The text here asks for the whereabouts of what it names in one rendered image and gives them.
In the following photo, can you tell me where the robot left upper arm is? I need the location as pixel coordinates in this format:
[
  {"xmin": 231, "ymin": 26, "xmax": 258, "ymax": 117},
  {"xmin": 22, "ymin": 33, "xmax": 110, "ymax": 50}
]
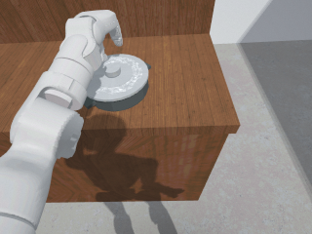
[{"xmin": 0, "ymin": 97, "xmax": 84, "ymax": 234}]

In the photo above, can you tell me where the left robot hand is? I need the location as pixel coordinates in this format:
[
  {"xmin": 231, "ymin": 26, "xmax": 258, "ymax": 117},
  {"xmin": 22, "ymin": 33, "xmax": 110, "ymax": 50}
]
[{"xmin": 74, "ymin": 10, "xmax": 123, "ymax": 62}]

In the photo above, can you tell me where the table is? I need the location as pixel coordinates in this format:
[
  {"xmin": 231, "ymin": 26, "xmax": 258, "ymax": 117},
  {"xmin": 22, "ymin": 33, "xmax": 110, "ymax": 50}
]
[{"xmin": 0, "ymin": 0, "xmax": 241, "ymax": 203}]

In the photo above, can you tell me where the lid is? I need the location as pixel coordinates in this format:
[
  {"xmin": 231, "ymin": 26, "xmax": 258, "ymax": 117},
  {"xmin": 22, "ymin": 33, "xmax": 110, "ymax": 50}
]
[{"xmin": 87, "ymin": 54, "xmax": 149, "ymax": 102}]

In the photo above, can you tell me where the knob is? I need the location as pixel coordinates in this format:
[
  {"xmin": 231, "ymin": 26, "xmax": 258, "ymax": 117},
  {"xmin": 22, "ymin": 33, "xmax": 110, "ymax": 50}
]
[{"xmin": 103, "ymin": 62, "xmax": 121, "ymax": 77}]

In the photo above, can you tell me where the robot left forearm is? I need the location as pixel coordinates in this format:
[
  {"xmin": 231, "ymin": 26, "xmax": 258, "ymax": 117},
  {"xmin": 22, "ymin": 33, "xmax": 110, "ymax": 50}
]
[{"xmin": 10, "ymin": 13, "xmax": 105, "ymax": 143}]

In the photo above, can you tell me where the pot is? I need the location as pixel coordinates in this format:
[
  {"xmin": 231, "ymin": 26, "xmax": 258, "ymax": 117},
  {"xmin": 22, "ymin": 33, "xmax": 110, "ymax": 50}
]
[{"xmin": 84, "ymin": 62, "xmax": 151, "ymax": 112}]

